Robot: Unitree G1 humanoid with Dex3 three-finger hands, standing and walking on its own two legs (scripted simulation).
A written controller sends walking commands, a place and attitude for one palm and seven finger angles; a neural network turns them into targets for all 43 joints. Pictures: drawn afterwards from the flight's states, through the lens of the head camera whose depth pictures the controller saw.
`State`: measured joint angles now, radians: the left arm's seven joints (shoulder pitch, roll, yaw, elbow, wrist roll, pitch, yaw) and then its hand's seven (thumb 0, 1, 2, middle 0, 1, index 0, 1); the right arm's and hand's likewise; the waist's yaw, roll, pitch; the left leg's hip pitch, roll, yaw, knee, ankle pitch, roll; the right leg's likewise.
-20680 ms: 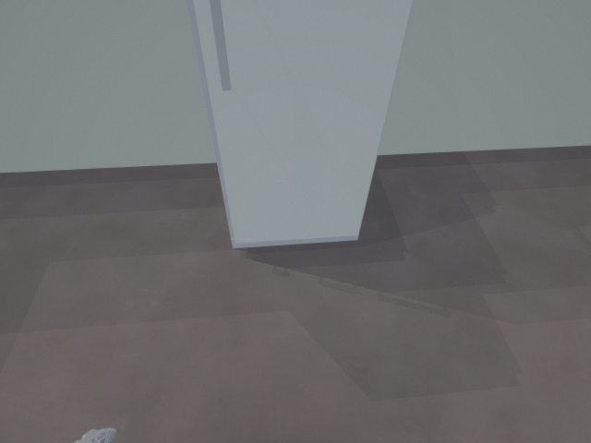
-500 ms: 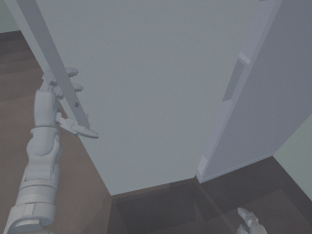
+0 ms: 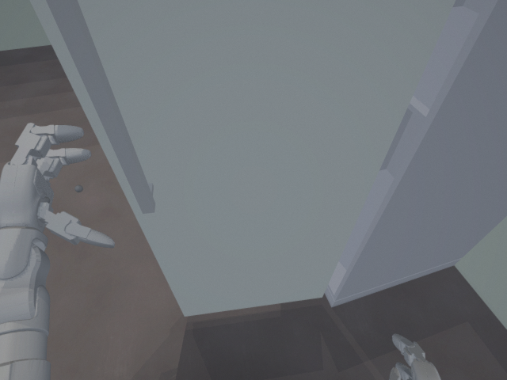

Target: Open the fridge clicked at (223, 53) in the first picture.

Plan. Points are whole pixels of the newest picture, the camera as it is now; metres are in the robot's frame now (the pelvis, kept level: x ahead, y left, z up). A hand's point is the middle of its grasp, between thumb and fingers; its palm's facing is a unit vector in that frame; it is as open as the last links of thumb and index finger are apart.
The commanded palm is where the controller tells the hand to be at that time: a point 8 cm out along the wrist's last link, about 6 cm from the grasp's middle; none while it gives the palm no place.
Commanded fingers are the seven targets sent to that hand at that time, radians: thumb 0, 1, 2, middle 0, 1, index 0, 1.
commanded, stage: slip the hand off the handle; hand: left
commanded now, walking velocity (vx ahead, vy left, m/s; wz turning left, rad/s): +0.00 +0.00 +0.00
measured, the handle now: (115, 112) +0.40 +0.24 +0.23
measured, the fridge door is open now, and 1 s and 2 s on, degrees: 80 80 80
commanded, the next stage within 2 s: draw the hand back to the body in 0.80 s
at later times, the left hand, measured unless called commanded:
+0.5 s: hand (53, 226) +0.25 +0.28 +0.16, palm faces +0.29 -0.93 -0.22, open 14.7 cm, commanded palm +0.21 +0.32 +0.17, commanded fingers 0.00 -0.55 0.20 -0.25 -1.15 -0.25 -1.15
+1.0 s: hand (32, 266) +0.20 +0.27 +0.16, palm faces +0.26 -0.96 -0.08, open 14.7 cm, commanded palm +0.16 +0.31 +0.17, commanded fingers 0.00 -0.55 0.20 -0.25 -1.15 -0.25 -1.15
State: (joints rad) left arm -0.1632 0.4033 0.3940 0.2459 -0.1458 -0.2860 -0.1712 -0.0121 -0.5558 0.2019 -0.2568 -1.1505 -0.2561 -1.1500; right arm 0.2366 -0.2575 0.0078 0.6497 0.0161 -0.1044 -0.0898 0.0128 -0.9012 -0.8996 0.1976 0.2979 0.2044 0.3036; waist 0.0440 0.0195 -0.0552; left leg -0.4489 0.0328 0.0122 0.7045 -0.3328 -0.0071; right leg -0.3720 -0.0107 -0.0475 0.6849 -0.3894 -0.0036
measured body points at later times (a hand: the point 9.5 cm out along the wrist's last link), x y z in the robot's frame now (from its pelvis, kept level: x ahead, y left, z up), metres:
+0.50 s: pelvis -0.02 +0.01 +0.00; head -0.01 +0.00 +0.45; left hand +0.23 +0.33 +0.17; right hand +0.15 -0.23 -0.09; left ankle +0.02 +0.12 -0.72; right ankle -0.02 -0.12 -0.72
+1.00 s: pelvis -0.02 +0.00 +0.00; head -0.03 +0.00 +0.45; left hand +0.18 +0.32 +0.17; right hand +0.18 -0.22 -0.07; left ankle +0.02 +0.12 -0.72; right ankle -0.02 -0.12 -0.72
